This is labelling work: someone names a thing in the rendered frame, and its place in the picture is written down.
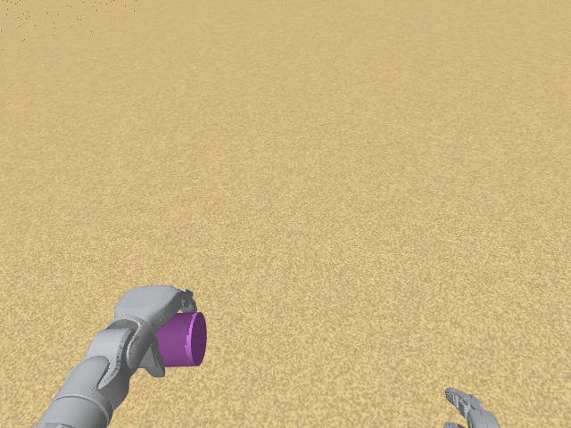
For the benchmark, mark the left robot hand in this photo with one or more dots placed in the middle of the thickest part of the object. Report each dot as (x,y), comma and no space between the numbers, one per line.
(156,305)

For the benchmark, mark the right robot hand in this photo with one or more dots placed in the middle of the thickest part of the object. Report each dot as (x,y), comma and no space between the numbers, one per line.
(471,409)

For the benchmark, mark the bottle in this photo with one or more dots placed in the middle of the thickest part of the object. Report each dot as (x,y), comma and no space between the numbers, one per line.
(182,341)

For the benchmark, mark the left robot arm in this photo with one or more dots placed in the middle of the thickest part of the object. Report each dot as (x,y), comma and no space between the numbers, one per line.
(99,383)

